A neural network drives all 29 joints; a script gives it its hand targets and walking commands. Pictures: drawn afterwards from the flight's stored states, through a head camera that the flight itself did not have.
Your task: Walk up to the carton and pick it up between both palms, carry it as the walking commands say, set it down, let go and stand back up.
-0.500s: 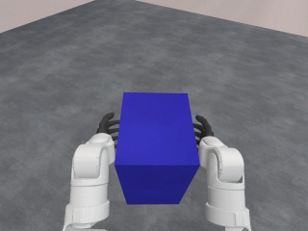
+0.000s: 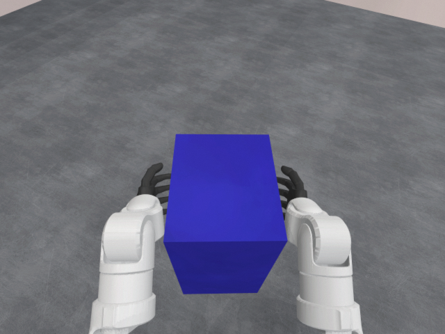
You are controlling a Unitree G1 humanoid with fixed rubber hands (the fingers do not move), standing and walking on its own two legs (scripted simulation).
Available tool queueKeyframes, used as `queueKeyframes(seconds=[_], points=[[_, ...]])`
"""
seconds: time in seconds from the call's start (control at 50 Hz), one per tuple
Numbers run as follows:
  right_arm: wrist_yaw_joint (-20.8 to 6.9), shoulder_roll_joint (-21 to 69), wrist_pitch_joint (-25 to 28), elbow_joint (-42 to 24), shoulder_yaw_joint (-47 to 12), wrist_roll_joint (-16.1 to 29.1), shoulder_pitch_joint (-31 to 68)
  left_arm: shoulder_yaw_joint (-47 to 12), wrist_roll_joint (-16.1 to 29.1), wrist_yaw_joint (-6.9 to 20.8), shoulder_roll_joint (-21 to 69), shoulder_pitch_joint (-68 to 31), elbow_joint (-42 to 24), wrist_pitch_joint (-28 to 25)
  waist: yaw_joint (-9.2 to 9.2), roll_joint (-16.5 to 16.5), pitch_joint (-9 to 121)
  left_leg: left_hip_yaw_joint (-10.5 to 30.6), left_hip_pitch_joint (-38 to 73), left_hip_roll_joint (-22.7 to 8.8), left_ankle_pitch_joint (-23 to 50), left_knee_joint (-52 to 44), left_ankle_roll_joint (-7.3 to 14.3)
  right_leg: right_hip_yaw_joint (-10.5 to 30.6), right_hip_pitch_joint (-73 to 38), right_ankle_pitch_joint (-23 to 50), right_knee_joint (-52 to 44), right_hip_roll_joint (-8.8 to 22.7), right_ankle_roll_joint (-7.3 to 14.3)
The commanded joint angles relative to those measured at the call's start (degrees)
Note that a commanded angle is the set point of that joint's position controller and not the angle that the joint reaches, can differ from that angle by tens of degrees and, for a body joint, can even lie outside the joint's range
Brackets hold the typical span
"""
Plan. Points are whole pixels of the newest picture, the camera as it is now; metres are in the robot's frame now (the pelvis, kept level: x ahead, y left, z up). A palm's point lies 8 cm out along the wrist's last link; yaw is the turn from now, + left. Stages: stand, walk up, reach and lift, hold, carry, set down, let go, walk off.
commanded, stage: carry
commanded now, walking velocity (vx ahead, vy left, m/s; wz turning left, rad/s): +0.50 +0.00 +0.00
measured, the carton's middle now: (221, 223) +0.30 +0.01 +0.01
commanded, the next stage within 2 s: none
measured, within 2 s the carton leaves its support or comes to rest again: neither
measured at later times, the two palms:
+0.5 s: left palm (159, 104) +0.57 +0.16 +0.07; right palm (264, 101) +0.58 -0.09 +0.08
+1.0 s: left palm (178, 63) +0.69 +0.13 +0.10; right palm (274, 70) +0.70 -0.12 +0.09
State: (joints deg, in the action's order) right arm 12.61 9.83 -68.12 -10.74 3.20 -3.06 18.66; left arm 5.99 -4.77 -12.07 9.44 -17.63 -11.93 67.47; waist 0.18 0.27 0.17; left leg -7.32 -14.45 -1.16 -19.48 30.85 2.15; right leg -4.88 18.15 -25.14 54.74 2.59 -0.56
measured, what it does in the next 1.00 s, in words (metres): walks ahead: right foot, then left foot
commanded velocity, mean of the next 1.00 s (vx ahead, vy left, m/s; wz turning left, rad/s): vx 0.04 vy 0.00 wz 0.00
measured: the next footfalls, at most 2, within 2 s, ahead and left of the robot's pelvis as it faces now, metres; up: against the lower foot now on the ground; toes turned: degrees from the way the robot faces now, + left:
right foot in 0.16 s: +0.23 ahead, -0.13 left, +0.00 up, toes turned -3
left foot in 0.40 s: +0.35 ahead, +0.11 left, +0.01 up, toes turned +9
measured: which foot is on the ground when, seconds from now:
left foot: down 0.00-0.18, up 0.20-0.38, down 0.40-0.98, up 1.00-1.00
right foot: up 0.00-0.14, down 0.16-0.44, up 0.46-0.60, down 0.62-1.00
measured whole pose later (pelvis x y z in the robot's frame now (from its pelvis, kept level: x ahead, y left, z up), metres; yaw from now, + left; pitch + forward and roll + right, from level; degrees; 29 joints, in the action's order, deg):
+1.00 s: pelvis +0.38 -0.01 +0.01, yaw +2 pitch +7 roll +2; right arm 14.0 9.8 -65.7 -19.5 2.2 -1.3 18.7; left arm 5.0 -3.4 -12.5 9.5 -17.6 -20.4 64.9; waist -0.2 -2.3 -2.7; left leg -7.0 -19.6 -1.8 -13.3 35.3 1.4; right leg -7.3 11.6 -16.8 26.6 3.3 -0.2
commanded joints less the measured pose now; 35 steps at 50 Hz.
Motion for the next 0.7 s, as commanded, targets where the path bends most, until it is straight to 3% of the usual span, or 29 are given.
queueKeyframes(seconds=[0.0, 0.04, 0.06, 0.08, 0.1, 0.12, 0.14, 0.16, 0.18, 0.2, 0.22, 0.24, 0.28, 0.3, 0.32, 0.34, 0.36, 0.38, 0.4, 0.42, 0.44, 0.48, 0.5, 0.52, 0.58, 0.6, 0.62, 0.64, 0.68], points=[[-6.5, 59.6, 5.4, -14.6, -28.3, 17.9, 21.5, -31.3, 19.7, 7.4, 56.9, -23.5, -12.9, -4.5, 2.11, -10.2, 23.0, 16.7, 31.3, -16.4, 39.1, -12.0, 5.5, -1.6, 17.9, 3.2, -16.4, -1.3, 0.2], [-6.0, 57.6, 5.4, -17.1, -29.0, 18.1, 23.4, -29.7, 19.3, 7.2, 54.9, -23.2, -12.2, -4.4, 1.48, -8.5, 25.2, 10.2, 27.3, -14.4, 36.5, -8.6, 3.1, -2.9, 7.2, 10.3, -26.1, -2.6, 0.5], [-5.9, 57.0, 5.1, -17.7, -29.3, 18.4, 23.7, -29.1, 19.2, 7.1, 55.1, -23.2, -12.3, -4.3, 0.99, -7.9, 26.6, 5.6, 22.2, -12.7, 38.0, -4.3, 1.1, -5.1, -2.2, 18.1, -31.7, -4.0, 1.3], [-5.5, 56.8, 4.8, -16.6, -29.5, 18.1, 22.9, -27.6, 19.0, 7.0, 53.8, -22.2, -11.4, -4.1, -0.47, -2.3, 29.8, 0.4, 15.6, -9.4, 42.8, 5.2, -0.9, -4.6, -16.5, 23.9, -36.0, -2.8, 2.4], [-5.4, 56.4, 4.6, -16.9, -30.2, 18.5, 24.7, -26.7, 18.6, 7.0, 52.7, -20.9, -11.3, -4.2, -2.02, 4.9, 31.7, -1.7, 0.5, -5.8, 31.0, 14.3, -3.4, 2.6, -31.1, 36.1, -31.2, 4.6, 4.5], [-5.4, 56.2, 4.1, -16.2, -30.5, 18.1, 24.2, -26.0, 18.2, 7.0, 50.4, -21.4, -10.6, -4.3, -1.02, 19.9, 30.7, -1.7, -16.9, 1.1, -0.2, 26.7, -4.7, 22.2, -42.1, 59.4, -30.0, 18.7, 10.2], [-5.2, 54.8, 3.5, -16.1, -30.3, 17.2, 21.8, -26.3, 18.3, 6.8, 51.6, -18.3, -9.1, -3.9, -1.16, 20.5, 31.8, 2.6, -26.4, 2.8, -14.7, 33.3, -4.0, 24.6, -50.6, 80.1, -24.1, 19.3, 14.2], [-5.6, 54.1, 2.8, -14.0, -29.7, 16.6, 17.7, -27.4, 17.4, 6.5, 52.6, -15.9, -8.5, -3.3, -1.41, 13.1, 30.7, 4.3, -28.8, 2.2, -16.3, 34.4, -3.5, 24.4, -50.7, 84.8, -23.8, 20.1, 14.3], [-5.7, 54.2, 2.2, -10.5, -28.2, 15.8, 15.0, -27.6, 17.4, 6.5, 53.1, -17.1, -7.6, -2.8, -1.26, 8.6, 29.0, 6.1, -27.2, 0.9, -13.8, 29.3, -2.7, 21.8, -46.6, 80.7, -25.3, 20.5, 12.8], [-5.3, 56.4, 2.1, -8.5, -28.2, 16.2, 15.1, -26.7, 17.8, 6.8, 52.7, -19.4, -9.4, -2.8, -1.29, 8.7, 27.9, 5.6, -28.5, -0.3, -12.0, 22.6, -2.4, 17.0, -48.4, 79.9, -25.1, 18.3, 8.8], [-5.0, 56.5, 2.9, -10.3, -28.1, 15.9, 14.9, -27.8, 18.9, 6.8, 53.7, -19.2, -11.0, -3.2, -1.85, 10.9, 28.9, 3.8, -31.5, 0.6, -11.2, 17.3, -2.8, 14.8, -53.5, 85.8, -23.2, 16.2, 7.9], [-5.4, 56.3, 3.4, -12.0, -28.4, 16.2, 15.3, -28.7, 19.2, 6.6, 55.0, -18.6, -11.7, -3.6, -1.81, 12.7, 31.6, 4.5, -25.4, -0.2, -8.6, 7.8, -2.9, 12.8, -49.5, 79.5, -23.2, 15.2, 8.2], [-5.8, 58.4, 5.2, -16.8, -30.0, 19.1, 22.2, -28.7, 20.0, 7.3, 53.7, -24.0, -16.8, -5.3, -1.78, 14.6, 32.9, 0.3, -15.0, 2.4, 1.9, -4.3, -3.2, 7.0, -41.5, 78.5, -23.6, 11.6, 6.3], [-5.9, 58.5, 6.0, -18.2, -29.4, 19.4, 22.9, -30.2, 21.1, 7.2, 54.1, -26.6, -19.9, -6.0, -1.18, 12.4, 33.9, -0.6, -6.0, 2.2, 12.0, -10.4, -2.7, 2.8, -35.0, 70.6, -22.4, 10.7, 4.7], [-6.1, 58.6, 6.3, -18.1, -28.5, 19.2, 21.7, -30.5, 21.2, 7.1, 54.3, -26.2, -20.5, -6.1, -0.24, 6.9, 35.5, -1.6, 7.0, 1.2, 21.9, -14.0, -2.5, -0.4, -24.6, 56.8, -20.3, 8.9, 2.7], [-6.6, 59.6, 7.0, -19.3, -29.5, 20.6, 22.6, -30.7, 20.7, 6.9, 53.4, -27.0, -22.0, -6.5, 1.07, 0.2, 37.8, 4.5, 20.3, -6.6, 35.7, -9.9, -1.1, -2.8, -11.7, 38.4, -15.1, 7.2, 0.5], [-6.7, 58.4, 7.0, -18.7, -28.5, 20.3, 22.0, -30.9, 20.2, 6.8, 52.5, -26.9, -21.9, -6.1, 0.97, -13.4, 39.2, 16.1, 30.8, -17.5, 59.6, -5.2, 2.4, -4.8, 1.5, 14.9, -9.9, 3.8, -1.5], [-6.5, 57.7, 6.7, -16.3, -27.2, 19.8, 20.5, -31.5, 19.9, 6.5, 50.8, -28.3, -22.1, -5.6, 0.54, -20.1, 37.6, 18.5, 36.7, -18.6, 74.3, -1.6, 5.1, -1.2, 9.6, -5.1, -8.8, 0.0, -1.4], [-6.5, 57.6, 6.8, -15.5, -26.7, 19.5, 20.2, -32.8, 20.2, 6.3, 50.8, -29.3, -22.7, -5.5, 0.56, -19.2, 37.8, 18.4, 37.9, -19.4, 80.0, -0.8, 5.6, 1.6, 8.6, -8.0, -10.5, -0.1, -0.7], [-6.3, 56.5, 6.7, -16.0, -26.2, 17.7, 18.2, -34.0, 20.4, 6.6, 52.9, -26.4, -20.9, -5.1, 0.98, -15.9, 35.6, 16.2, 35.0, -19.1, 74.4, -1.7, 5.6, 2.2, 7.6, -7.9, -16.9, -0.2, -0.6], [-6.0, 57.2, 6.6, -15.2, -26.8, 17.5, 18.9, -32.6, 19.6, 7.1, 52.4, -24.5, -17.3, -4.5, 1.11, -15.6, 34.6, 16.3, 33.7, -18.6, 65.4, -2.5, 5.7, 1.1, 7.4, -5.9, -21.3, -0.5, -0.5], [-6.0, 55.8, 5.7, -14.3, -26.6, 16.0, 16.1, -32.8, 18.7, 6.9, 53.0, -19.7, -14.5, -3.3, 0.37, -15.4, 32.6, 12.3, 31.4, -15.7, 64.8, -0.8, 4.9, -0.2, 4.4, 0.7, -28.3, 0.2, -0.4], [-6.2, 56.6, 5.8, -15.6, -27.4, 16.6, 17.7, -32.7, 19.3, 7.1, 53.0, -21.0, -16.1, -3.6, -0.17, -12.8, 33.7, 9.7, 30.1, -14.6, 64.5, 0.6, 4.4, -1.3, -0.5, 8.7, -33.9, 0.7, -0.6], [-6.4, 57.6, 6.3, -16.9, -28.5, 18.1, 21.4, -32.4, 19.6, 7.3, 52.6, -23.5, -17.4, -4.3, -0.37, -12.8, 34.5, 7.8, 27.6, -13.3, 69.0, 1.5, 3.2, -3.2, -5.6, 16.9, -34.1, 1.4, -1.2], [-6.3, 57.6, 5.9, -18.9, -29.7, 17.9, 21.1, -30.7, 19.5, 7.7, 53.1, -21.2, -16.5, -4.1, -0.04, -1.6, 35.6, 5.2, 14.9, -9.0, 53.5, 2.1, 0.5, -1.3, -19.5, 47.2, -28.0, 5.6, -0.6], [-6.2, 57.5, 5.9, -17.6, -29.1, 17.1, 19.1, -31.6, 20.2, 7.8, 52.7, -22.6, -17.7, -4.5, 0.25, -0.1, 36.4, 3.9, 11.4, -8.0, 50.1, 2.3, -0.6, 0.1, -22.7, 55.8, -23.3, 7.0, 0.2], [-6.3, 57.5, 5.6, -19.2, -30.6, 17.3, 19.7, -31.2, 19.6, 8.0, 53.4, -19.8, -15.9, -4.2, 0.03, 4.2, 35.7, 2.6, 8.9, -6.7, 44.3, 2.3, -1.2, 0.3, -24.0, 63.2, -22.6, 7.8, 0.8], [-6.2, 58.1, 5.7, -19.8, -30.7, 17.4, 19.9, -32.1, 20.2, 8.1, 54.3, -20.8, -17.0, -4.4, -0.05, 4.6, 34.7, 1.2, 5.5, -4.7, 40.9, 1.0, -2.1, 0.5, -27.1, 68.6, -22.0, 7.7, 1.5], [-5.7, 58.3, 5.7, -21.0, -31.9, 17.8, 20.1, -31.3, 20.1, 8.4, 53.4, -19.1, -17.1, -4.5, -0.34, 9.5, 34.1, -0.8, 1.0, -2.0, 34.1, -2.7, -2.5, 0.5, -33.3, 80.7, -19.8, 7.8, 2.4]])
